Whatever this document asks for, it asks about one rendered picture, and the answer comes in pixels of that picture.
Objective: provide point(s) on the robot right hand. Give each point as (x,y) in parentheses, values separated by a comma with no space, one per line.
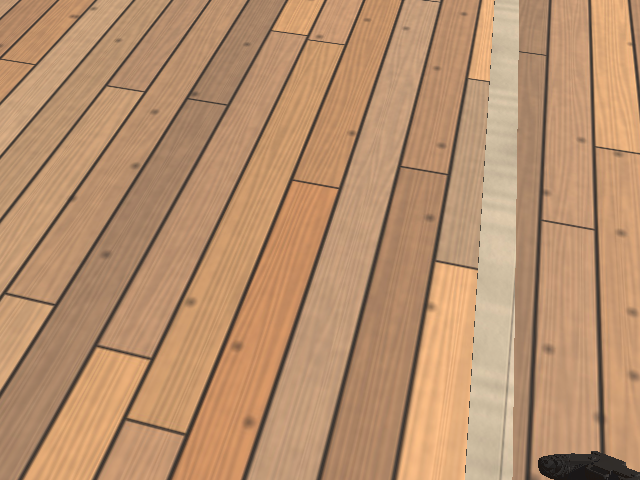
(594,466)

